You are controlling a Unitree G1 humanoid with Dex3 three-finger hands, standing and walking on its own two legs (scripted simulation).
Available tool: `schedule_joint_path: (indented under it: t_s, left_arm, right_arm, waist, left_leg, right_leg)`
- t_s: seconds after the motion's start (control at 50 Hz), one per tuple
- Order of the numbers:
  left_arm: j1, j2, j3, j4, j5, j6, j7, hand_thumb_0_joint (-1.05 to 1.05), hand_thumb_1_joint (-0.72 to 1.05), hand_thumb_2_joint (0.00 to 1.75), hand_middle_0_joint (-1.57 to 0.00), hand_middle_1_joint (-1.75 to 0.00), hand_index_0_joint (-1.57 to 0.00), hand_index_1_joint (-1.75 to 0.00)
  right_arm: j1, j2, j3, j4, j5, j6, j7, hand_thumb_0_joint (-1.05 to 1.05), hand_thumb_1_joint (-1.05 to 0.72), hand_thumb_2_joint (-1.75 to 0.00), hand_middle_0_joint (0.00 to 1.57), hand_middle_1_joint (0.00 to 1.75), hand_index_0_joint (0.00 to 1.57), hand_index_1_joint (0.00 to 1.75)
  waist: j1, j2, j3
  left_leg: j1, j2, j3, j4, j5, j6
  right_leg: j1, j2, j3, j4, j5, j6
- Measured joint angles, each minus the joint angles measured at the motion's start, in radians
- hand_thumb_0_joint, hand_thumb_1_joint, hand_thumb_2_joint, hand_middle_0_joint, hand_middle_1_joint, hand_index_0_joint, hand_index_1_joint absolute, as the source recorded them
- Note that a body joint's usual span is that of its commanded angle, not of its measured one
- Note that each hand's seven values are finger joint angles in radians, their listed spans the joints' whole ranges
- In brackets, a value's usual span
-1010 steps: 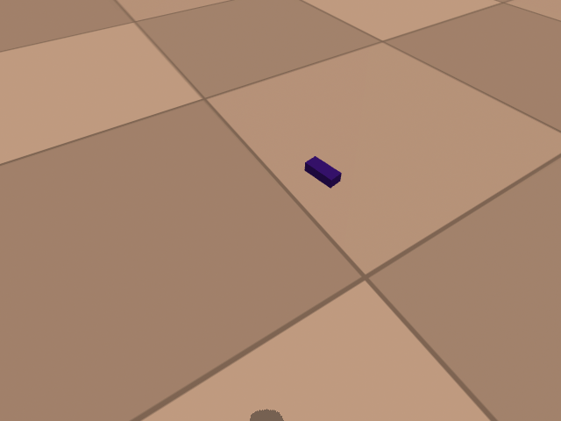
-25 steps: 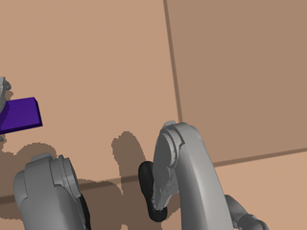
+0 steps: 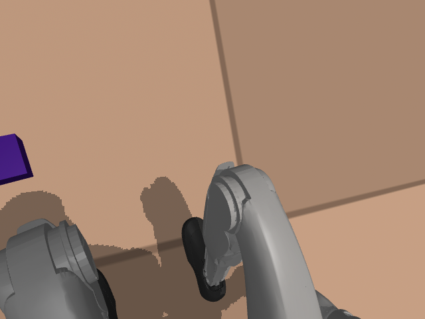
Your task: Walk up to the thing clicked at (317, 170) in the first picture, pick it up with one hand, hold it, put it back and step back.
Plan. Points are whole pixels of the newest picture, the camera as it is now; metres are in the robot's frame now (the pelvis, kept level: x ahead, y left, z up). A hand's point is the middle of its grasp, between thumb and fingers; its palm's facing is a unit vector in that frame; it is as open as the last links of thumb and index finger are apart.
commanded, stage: rest palm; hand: left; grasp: from above
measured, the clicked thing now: out of the picture +0.42 +0.32 -0.26
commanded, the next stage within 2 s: close in 0.48 s
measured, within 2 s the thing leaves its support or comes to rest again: neither
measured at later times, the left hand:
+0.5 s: hand out of the picture +0.40 +0.31 -0.25, palm faces -0.47 -0.14 -0.87, open 14.1 cm
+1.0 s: hand out of the picture +0.41 +0.31 -0.25, palm faces -0.45 -0.12 -0.88, open 12.9 cm
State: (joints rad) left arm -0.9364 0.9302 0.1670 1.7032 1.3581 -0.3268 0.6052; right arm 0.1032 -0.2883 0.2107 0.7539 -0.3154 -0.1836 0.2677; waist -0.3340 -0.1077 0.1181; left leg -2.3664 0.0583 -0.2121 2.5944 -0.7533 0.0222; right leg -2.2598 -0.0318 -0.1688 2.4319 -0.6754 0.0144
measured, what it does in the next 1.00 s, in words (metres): stands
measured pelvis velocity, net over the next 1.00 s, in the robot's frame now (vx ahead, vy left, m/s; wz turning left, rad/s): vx -0.01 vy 0.00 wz -0.03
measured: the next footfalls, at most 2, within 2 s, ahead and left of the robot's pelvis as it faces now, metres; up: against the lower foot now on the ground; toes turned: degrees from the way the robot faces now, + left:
none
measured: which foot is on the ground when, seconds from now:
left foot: down 0.00-1.00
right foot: down 0.00-1.00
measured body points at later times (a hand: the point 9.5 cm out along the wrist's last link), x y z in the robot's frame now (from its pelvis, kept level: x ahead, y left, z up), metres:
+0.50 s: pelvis +0.00 +0.00 +0.00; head +0.26 +0.13 +0.34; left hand +0.43 +0.32 -0.20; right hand +0.07 -0.26 -0.06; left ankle +0.06 +0.12 -0.26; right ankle +0.11 -0.12 -0.26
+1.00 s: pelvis -0.01 +0.00 +0.00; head +0.25 +0.13 +0.34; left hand +0.43 +0.31 -0.20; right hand +0.07 -0.25 -0.06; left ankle +0.06 +0.12 -0.26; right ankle +0.11 -0.12 -0.26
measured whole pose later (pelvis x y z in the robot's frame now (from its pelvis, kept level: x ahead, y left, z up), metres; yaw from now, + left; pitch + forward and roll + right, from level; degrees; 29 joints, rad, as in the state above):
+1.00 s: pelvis -0.01 +0.00 +0.00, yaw -2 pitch +27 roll -14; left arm -0.97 0.93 0.12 1.75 1.34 -0.25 0.69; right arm 0.05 -0.34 0.24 0.73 -0.31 -0.28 0.32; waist -0.35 -0.13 0.14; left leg -2.36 0.06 -0.24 2.60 -0.74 0.03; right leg -2.24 -0.02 -0.19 2.41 -0.65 0.03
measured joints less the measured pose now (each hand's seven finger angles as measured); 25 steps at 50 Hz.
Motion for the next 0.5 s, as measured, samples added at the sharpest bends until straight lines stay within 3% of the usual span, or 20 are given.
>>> schedule_joint_path:
  t_s: [0.08,0.24,0.38,0.5]
  left_arm:
    - [0.006,-0.009,-0.023,0.001,0.026,-0.002,0.041,0.00,-0.51,1.01,-0.08,-0.98,-0.07,-0.99]
    - [-0.005,-0.035,-0.046,0.023,0.028,0.054,0.105,0.00,-0.50,1.04,-0.10,-1.00,-0.08,-1.01]
    - [-0.024,-0.029,-0.037,0.043,-0.006,0.092,0.089,0.00,-0.50,1.03,-0.09,-1.00,-0.07,-1.01]
    - [-0.022,-0.012,-0.041,0.035,-0.040,0.084,0.060,0.00,-0.51,1.01,-0.08,-1.00,-0.07,-1.01]
  right_arm:
    - [-0.020,-0.004,0.004,-0.007,-0.011,-0.020,0.007,0.00,-0.90,-0.90,0.20,0.30,0.20,0.30]
    - [-0.064,-0.028,0.001,-0.017,-0.018,-0.064,0.033,0.00,-0.90,-0.90,0.20,0.30,0.20,0.30]
    - [-0.076,-0.045,-0.003,-0.021,-0.003,-0.085,0.045,0.00,-0.90,-0.90,0.20,0.30,0.20,0.30]
    - [-0.067,-0.041,0.008,-0.018,0.006,-0.085,0.047,0.00,-0.90,-0.90,0.20,0.30,0.19,0.30]
  waist:
    - [0.000,-0.009,-0.003]
    - [-0.004,-0.018,-0.010]
    - [-0.013,-0.020,0.000]
    - [-0.013,-0.023,0.019]
  left_leg:
    - [0.006,0.002,-0.004,0.005,-0.001,0.004]
    - [0.004,0.004,-0.007,0.003,0.010,0.011]
    - [0.001,0.000,-0.009,-0.001,0.015,0.011]
    - [0.005,-0.002,-0.012,0.000,0.012,0.008]
  right_leg:
    - [0.010,0.004,-0.003,-0.003,0.003,0.005]
    - [0.015,0.009,-0.006,-0.013,0.017,0.012]
    - [0.014,0.007,-0.007,-0.016,0.018,0.012]
    - [0.019,0.006,-0.010,-0.016,0.015,0.011]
